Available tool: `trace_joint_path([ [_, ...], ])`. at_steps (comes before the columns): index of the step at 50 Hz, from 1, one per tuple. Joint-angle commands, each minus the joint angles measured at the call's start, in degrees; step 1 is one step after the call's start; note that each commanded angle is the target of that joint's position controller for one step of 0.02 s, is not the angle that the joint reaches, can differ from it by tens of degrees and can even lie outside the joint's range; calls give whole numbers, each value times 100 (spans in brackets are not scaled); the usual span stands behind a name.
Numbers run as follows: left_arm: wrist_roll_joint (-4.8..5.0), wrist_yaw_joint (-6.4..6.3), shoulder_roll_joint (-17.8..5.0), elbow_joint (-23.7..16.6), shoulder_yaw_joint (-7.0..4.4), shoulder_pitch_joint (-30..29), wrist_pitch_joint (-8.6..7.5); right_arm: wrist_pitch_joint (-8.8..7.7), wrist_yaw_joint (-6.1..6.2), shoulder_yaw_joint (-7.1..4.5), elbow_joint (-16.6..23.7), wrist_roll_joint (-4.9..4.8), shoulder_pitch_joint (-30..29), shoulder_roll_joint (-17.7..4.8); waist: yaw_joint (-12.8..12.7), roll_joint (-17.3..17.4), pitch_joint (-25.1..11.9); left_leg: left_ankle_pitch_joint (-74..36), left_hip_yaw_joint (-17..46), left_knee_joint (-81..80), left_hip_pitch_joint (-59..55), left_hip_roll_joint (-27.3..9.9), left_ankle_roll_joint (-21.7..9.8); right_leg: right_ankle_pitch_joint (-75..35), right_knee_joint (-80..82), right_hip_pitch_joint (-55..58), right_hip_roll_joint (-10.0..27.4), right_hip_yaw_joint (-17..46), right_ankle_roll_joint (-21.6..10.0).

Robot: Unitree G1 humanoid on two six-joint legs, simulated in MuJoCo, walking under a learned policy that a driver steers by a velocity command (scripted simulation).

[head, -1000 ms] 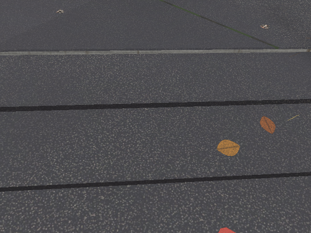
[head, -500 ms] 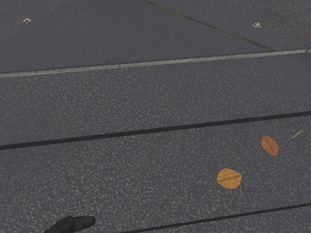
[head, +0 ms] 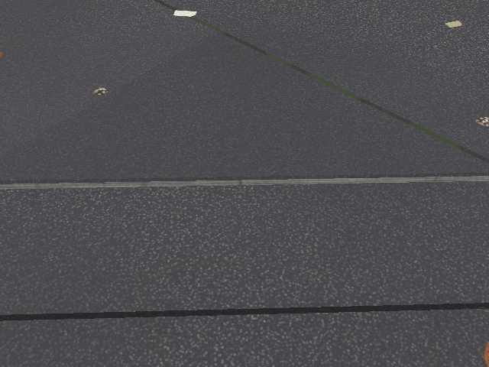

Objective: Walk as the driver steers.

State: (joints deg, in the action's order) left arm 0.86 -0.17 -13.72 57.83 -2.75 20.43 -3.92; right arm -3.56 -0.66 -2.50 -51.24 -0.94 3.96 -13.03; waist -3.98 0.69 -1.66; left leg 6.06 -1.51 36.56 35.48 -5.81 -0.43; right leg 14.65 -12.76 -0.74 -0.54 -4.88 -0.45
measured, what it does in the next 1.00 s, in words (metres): climbs: left foot 0.04 m higher, then right foot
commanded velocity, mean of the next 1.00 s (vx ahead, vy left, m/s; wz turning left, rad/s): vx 0.13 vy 0.00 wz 0.18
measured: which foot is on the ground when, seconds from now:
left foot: up 0.00-0.00, down 0.02-0.62, up 0.64-0.84, down 0.86-1.00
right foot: down 0.00-0.08, up 0.10-0.40, down 0.42-0.86, up 0.88-1.00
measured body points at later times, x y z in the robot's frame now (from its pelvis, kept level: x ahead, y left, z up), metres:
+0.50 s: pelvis +0.18 +0.02 +0.03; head +0.19 +0.00 +0.48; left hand +0.30 +0.27 -0.10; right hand +0.23 -0.24 -0.13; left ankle +0.17 +0.14 -0.71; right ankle +0.23 -0.09 -0.71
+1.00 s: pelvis +0.20 +0.07 +0.03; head +0.24 +0.11 +0.48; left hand +0.28 +0.38 -0.11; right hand +0.35 -0.20 -0.08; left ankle +0.21 +0.15 -0.71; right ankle +0.22 -0.08 -0.63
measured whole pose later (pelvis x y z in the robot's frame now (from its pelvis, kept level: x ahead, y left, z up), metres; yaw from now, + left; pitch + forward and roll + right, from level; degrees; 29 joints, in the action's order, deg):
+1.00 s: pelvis +0.20 +0.07 +0.03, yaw +12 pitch +2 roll -2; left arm 0.0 -3.8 -17.5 54.1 -5.6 1.6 0.7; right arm -0.3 0.8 -5.2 -51.5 -0.2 9.2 -15.5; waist 0.9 -2.1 4.1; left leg 12.3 1.2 27.9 17.2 2.0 -3.7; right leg 25.6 -59.9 -28.9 0.7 0.7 1.9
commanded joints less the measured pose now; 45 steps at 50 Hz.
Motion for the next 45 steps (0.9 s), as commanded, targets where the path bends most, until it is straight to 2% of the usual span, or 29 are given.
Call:
trace_joint_path([
  [1, 53, -43, -1025, -171, -221, -26, 50, -146, -62, -115, 384, -2, -211, -531, 375, -662, 410, 302, -305, -518, -656, 303, -186, -1088, 118, -253, 1612, 805, -969],
  [2, 29, -48, -696, -134, -128, 282, 58, -169, -44, -241, 245, 44, 68, -829, 386, -297, 38, 199, -457, -599, -1680, 526, -325, -2685, -677, -478, 1232, 478, -743],
  [3, -1, -63, -442, -139, -28, 385, 59, -197, -57, -365, -2, 55, 790, -956, 687, -25, -725, -152, 1, -398, -3263, 369, -610, -3822, -1919, -1238, 899, 105, -366],
  [4, 13, -47, -578, -210, -24, 113, 7, -126, 1, -483, -288, 87, 1899, -1077, 1195, 322, -1485, -107, 1102, -780, -4700, -299, -1023, -3433, -3521, -2283, 485, -97, 1],
  [5, -51, -7, -576, -472, 13, -272, -83, -65, 68, -527, -502, 141, 2458, -1334, 1369, 963, -1888, -1057, 2492, -1493, -5408, -1323, -1446, 293, -5124, -3162, 53, 244, 128],
  [6, 13, 18, -548, -505, -40, -516, -135, -102, 108, -434, -356, 245, 1971, -1186, 1108, 813, -1745, -1627, 2783, -1629, -4933, -1502, -1443, 1578, -5977, -3410, 112, 951, 24],
  [7, 84, 20, -608, -609, -61, -914, -133, -168, 115, -368, -164, 251, 1244, -1033, 956, 361, -1088, -1955, 2080, -1698, -4027, -1315, -1324, 1406, -5890, -3476, 363, 1027, -50],
  [9, 85, -57, -496, -494, -117, -746, -38, -253, 72, -224, -128, 133, 607, -506, 541, 402, -426, -2140, 1152, -1867, -3114, -898, -1039, 1073, -5150, -3187, 634, 849, -88],
  [10, 53, -90, -442, -375, -137, -532, 37, -239, 57, -205, -187, 129, 532, -393, 407, 484, -311, -1992, 925, -1984, -2719, -783, -1012, 965, -5001, -2853, 647, 736, -76],
  [12, 20, -107, -305, -281, -141, -420, 145, -221, 70, -236, -263, 158, 540, -516, 272, 465, -136, -2074, 734, -2183, -2265, -772, -1131, 692, -4570, -2537, 562, 569, -56],
  [15, -86, -108, -133, -377, -66, -892, 229, -149, 161, -269, -313, 132, 385, -695, 241, 525, -83, -1921, 392, -2192, -2008, -642, -1123, 145, -3041, -2103, 519, 534, 28],
  [19, -96, -75, -350, -292, -108, -1066, 355, 4, 213, -294, -444, 34, 375, -813, 192, 540, -227, -552, 355, -1997, -1856, -568, -927, -1005, -1684, -1159, 272, 370, 14],
  [20, -177, -53, -489, -164, -169, -826, 371, 20, 222, -213, -482, 36, 361, -574, 41, 413, -354, 130, 286, -1817, -1657, -381, -740, -1069, -1522, -612, 206, 253, -123],
  [21, -227, -56, -604, -144, -203, -781, 379, 34, 224, -133, -549, 74, 483, -337, 41, 187, -270, 769, 103, -1472, -1483, -103, -470, -1184, -1134, -342, 474, 554, -248],
  [22, -234, -92, -905, -275, -218, -968, 368, 67, 245, -78, -546, 187, 692, -153, 325, -666, -180, 1603, -230, -586, -1430, 391, -102, -1403, -629, -461, 1253, 1500, -474],
  [23, -281, -139, -820, -285, -154, -1367, 364, 151, 350, -46, -592, 135, 1131, 62, 626, -1453, -194, 1736, -10, -742, -1616, 501, 42, -357, -350, -953, 1537, 1998, -1084],
  [25, -151, -155, -394, -359, -62, -2021, 331, 216, 414, -95, -616, 150, 906, -369, 701, -1115, 85, 905, 60, -1250, -2120, 398, 117, 334, -268, -1355, 1061, 1632, -765],
  [26, -132, -153, -379, -338, -59, -2036, 307, 242, 428, -114, -721, 151, 913, -443, 670, -823, 80, 711, 57, -1344, -2244, 391, 137, 128, -376, -1279, 834, 1314, -553],
  [28, -70, -190, -648, -263, -145, -1891, 250, 259, 405, -149, -667, 160, 717, -594, 559, -516, 71, 364, 126, -1396, -2107, 385, 139, -845, -634, -826, 771, 1088, -427],
  [31, -49, -336, -1026, -101, -329, -1311, 300, 254, 368, -214, -468, 44, 455, -638, 347, -544, -220, 480, 57, -729, -1473, 541, 136, -2819, -1064, 121, 1141, 1170, -842],
  [33, -74, -443, -1068, -75, -393, -996, 357, 325, 333, -241, -351, -10, 315, -501, 193, -841, -399, 2040, -2, 416, -842, 626, 197, -3596, -1012, 480, 1865, 1666, -1339],
  [35, -147, -511, -1028, -225, -400, -1108, 333, 446, 297, -296, -274, -71, 288, -496, 198, -740, -384, 2995, 319, 1796, -443, 343, 285, -3508, -779, 231, 2341, 1821, -1664],
  [37, -81, -537, -975, -459, -389, -1753, 310, 522, 265, -306, -207, -105, 324, -499, 449, -708, -219, 2624, 382, 1296, -708, 92, 258, -2667, -616, -338, 2146, 1364, -1313],
  [39, -73, -526, -1054, -532, -406, -2027, 360, 549, 193, -296, -184, -79, 398, -476, 540, -785, -279, 1855, 106, 556, -1441, 214, 215, -2465, -662, -801, 1855, 823, -1064],
  [41, -19, -502, -1105, -538, -406, -2105, 423, 576, 82, -349, -223, -55, 672, -587, 708, -797, -390, 851, -184, -337, -2056, 410, 87, -2047, -919, -931, 1676, 461, -863],
  [42, 20, -462, -998, -508, -382, -2057, 444, 564, 34, -422, -290, 21, 968, -750, 845, -601, -492, 294, -382, -663, -2609, 644, -126, -1525, -1379, -1218, 1520, 206, -625],
  [43, 8, -400, -785, -383, -343, -1718, 480, 551, 27, -506, -227, 58, 958, -992, 769, 142, -290, -299, 391, -1369, -2991, 276, -475, -379, -2234, -1872, 1122, -230, -181],
  [44, -190, -384, -501, -664, -261, -1910, 507, 523, 111, -651, 17, 110, 866, -1790, 593, 1840, -55, -1400, 2789, -2018, -3289, -1247, -1411, 2096, -3793, -3422, 191, -519, 377],
  [45, -180, -390, -621, -878, -290, -2396, 485, 378, 84, -566, 103, 321, 959, -1663, 823, 1382, -333, -1158, 3352, -2120, -3028, -1477, -1985, 2494, -4891, -3457, -20, 574, 310],
])
Keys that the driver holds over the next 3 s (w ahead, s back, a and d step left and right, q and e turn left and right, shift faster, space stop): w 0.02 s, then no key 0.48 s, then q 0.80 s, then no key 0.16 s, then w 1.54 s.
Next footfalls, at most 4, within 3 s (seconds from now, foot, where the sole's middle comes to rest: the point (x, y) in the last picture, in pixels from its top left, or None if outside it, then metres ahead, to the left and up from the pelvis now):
0.02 left None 0.20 0.15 -0.75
0.42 right None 0.27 -0.09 -0.75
0.86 left None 0.25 0.16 -0.75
1.38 right None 0.34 -0.03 -0.75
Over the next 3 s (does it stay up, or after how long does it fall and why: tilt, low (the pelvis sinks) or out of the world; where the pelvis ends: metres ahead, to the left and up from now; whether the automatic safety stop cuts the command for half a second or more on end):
stays up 0.77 0.38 0.07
